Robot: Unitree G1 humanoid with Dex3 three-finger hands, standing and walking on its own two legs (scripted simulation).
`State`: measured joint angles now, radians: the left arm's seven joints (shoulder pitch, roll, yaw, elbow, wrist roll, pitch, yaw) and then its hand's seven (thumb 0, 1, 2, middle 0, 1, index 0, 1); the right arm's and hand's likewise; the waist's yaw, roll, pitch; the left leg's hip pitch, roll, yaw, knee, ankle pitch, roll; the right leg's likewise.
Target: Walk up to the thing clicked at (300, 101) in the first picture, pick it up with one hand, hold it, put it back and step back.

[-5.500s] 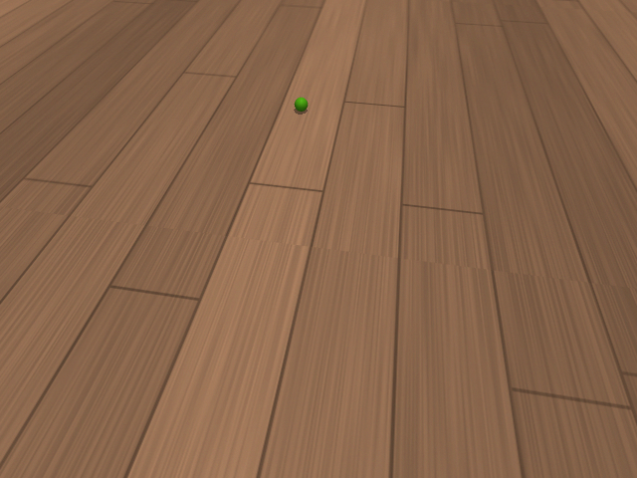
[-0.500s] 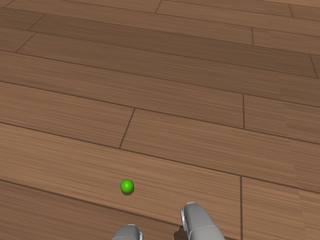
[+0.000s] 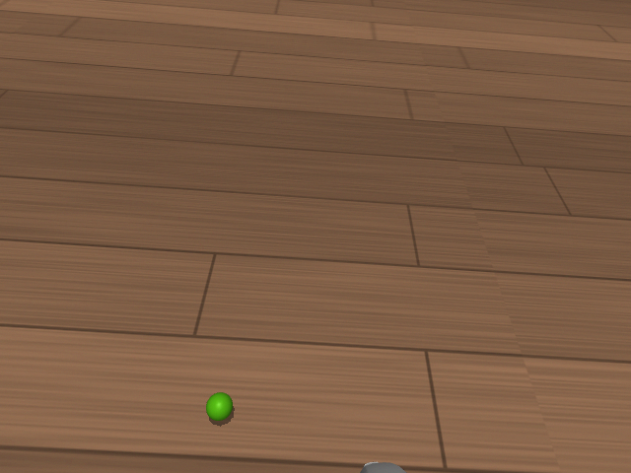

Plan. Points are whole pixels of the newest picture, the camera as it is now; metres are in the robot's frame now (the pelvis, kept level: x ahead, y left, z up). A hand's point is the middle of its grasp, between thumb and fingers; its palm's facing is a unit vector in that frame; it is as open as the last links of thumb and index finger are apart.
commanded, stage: walk up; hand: left
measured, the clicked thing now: (219, 406) +0.44 +0.23 -0.74
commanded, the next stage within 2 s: stand in 1.98 s
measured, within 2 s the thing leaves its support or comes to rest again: neither
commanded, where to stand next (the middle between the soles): +0.11 -0.03 m, yaw +5 degrees
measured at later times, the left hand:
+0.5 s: hand out of the picture +0.15 +0.21 -0.16, palm faces +0.03 -0.93 -0.36, open 7.4 cm
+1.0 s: hand (139, 471) +0.17 +0.23 -0.15, palm faces +0.04 -0.93 -0.36, open 7.4 cm
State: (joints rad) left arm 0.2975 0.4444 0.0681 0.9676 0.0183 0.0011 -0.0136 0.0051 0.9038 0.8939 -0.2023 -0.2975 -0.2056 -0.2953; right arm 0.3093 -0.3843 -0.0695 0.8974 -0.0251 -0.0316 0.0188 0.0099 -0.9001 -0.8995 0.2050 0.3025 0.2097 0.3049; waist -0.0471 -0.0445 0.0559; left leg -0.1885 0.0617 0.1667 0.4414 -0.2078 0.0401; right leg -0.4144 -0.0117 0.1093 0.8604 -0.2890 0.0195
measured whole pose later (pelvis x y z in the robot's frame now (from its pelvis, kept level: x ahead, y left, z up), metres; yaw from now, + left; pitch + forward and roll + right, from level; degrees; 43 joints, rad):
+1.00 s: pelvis +0.06 -0.03 +0.00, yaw +2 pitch -2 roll +0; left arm 0.01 0.35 0.02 1.11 0.01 0.00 0.00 0.01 0.90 0.89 -0.20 -0.30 -0.21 -0.30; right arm 0.02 -0.34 0.01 1.09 0.00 -0.02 0.00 0.01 -0.90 -0.90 0.20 0.30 0.21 0.30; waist 0.00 0.01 0.07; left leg -0.17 0.00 -0.02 0.42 -0.22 -0.01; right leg -0.10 -0.01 -0.02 0.40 -0.27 0.00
